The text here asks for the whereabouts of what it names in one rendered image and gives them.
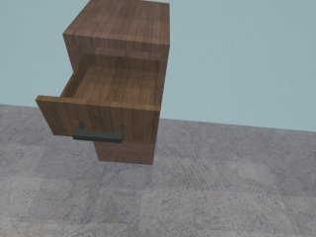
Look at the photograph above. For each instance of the drawer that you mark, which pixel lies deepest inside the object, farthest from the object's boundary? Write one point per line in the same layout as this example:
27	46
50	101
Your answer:
105	92

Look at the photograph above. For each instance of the handle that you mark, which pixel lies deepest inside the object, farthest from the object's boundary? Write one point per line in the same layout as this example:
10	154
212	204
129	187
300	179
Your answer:
98	136

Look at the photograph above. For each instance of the cabinet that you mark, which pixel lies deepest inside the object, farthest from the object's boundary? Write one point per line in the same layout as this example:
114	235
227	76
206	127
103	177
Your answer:
128	28

